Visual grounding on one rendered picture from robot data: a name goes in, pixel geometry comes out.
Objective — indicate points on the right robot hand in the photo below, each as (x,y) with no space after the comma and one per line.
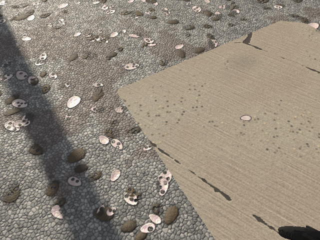
(299,233)

